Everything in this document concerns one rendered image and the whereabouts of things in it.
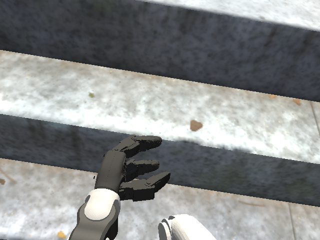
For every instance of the right robot thigh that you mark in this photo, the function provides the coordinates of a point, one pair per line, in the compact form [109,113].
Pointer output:
[183,227]

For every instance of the left robot forearm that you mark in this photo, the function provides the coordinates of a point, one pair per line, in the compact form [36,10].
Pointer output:
[97,218]

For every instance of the left robot hand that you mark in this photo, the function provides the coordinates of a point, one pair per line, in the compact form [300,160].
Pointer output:
[117,174]

